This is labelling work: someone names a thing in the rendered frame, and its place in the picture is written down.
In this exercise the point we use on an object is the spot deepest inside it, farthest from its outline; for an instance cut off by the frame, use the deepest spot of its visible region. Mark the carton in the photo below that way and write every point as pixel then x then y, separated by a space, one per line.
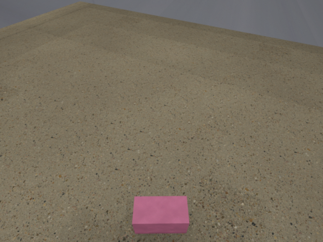
pixel 160 214

